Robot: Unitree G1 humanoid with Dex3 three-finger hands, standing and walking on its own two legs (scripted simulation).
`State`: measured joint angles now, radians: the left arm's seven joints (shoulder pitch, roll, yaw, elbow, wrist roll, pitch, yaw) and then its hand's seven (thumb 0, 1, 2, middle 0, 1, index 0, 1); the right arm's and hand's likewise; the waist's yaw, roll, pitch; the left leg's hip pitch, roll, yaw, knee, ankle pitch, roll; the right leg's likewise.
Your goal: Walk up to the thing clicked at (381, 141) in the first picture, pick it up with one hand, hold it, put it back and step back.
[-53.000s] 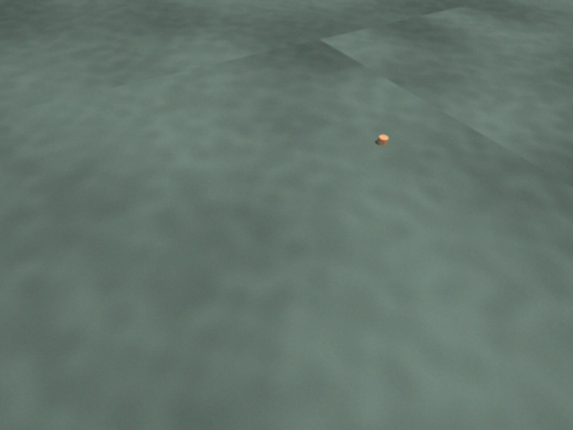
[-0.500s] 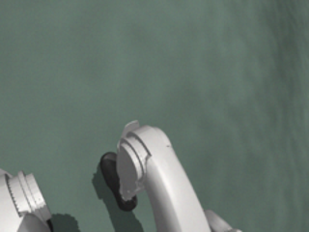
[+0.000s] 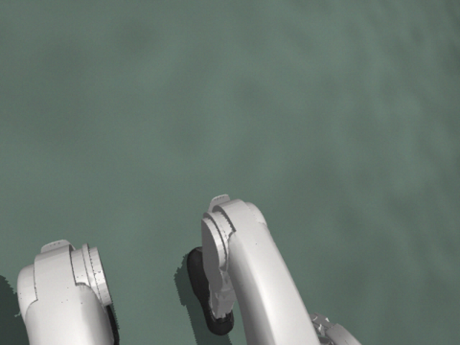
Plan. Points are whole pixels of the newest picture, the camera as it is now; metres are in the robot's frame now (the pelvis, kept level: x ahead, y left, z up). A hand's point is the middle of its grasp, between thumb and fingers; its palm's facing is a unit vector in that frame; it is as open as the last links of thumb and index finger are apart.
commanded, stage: withdraw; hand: left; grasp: from above
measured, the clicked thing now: out of the picture +0.48 +0.35 -0.31
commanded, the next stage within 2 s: home in 0.46 s
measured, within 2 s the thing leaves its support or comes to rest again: neither
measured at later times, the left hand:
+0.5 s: hand out of the picture +0.46 +0.35 -0.15, palm faces -0.45 -0.09 -0.89, open 13.7 cm
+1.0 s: hand out of the picture +0.40 +0.36 -0.07, palm faces -0.32 -0.43 -0.85, open 9.8 cm
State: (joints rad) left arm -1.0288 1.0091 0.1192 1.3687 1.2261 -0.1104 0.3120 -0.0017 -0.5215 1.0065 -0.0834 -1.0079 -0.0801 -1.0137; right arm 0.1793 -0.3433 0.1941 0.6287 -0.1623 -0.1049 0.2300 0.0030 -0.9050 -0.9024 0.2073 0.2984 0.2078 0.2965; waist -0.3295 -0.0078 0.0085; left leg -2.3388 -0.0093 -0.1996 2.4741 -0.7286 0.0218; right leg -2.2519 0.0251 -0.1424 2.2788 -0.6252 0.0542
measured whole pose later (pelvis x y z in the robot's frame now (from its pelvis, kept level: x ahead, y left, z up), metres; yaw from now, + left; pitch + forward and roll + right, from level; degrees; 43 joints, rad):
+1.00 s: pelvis +0.00 +0.00 +0.06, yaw +6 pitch +37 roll -10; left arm -0.65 0.72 0.14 0.84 0.78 -0.06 0.03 0.00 0.36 0.90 -0.24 -0.49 -0.23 -0.50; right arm 0.23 -0.30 0.06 0.63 -0.05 0.03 0.12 0.01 -0.89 -0.90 0.21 0.30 0.21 0.30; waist -0.18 0.04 -0.12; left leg -2.20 -0.02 -0.11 2.25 -0.70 0.03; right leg -2.14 -0.01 -0.07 2.12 -0.64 0.05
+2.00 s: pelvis +0.07 +0.00 +0.38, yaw +13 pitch +11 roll -3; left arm 0.49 0.22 0.03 -0.10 -0.07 0.45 0.05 0.01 0.90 0.90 -0.20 -0.30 -0.20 -0.31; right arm 0.32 -0.22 0.04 0.52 0.03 -0.19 -0.18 0.01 -0.90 -0.90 0.21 0.30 0.21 0.30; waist -0.07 0.06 -0.19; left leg -0.75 0.02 -0.07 1.04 -0.49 0.00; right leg -0.72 0.01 -0.05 0.96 -0.44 0.01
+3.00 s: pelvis +0.08 +0.00 +0.39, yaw +13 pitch +9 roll -3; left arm 0.50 0.23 0.02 -0.12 -0.05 0.45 0.01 0.01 0.90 0.90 -0.20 -0.30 -0.20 -0.30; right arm 0.30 -0.22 0.03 0.54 0.01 -0.24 -0.18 0.02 -0.90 -0.90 0.21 0.30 0.21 0.30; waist -0.04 0.04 -0.16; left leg -0.68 0.02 -0.07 1.00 -0.49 -0.01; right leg -0.65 0.00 -0.05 0.93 -0.44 0.01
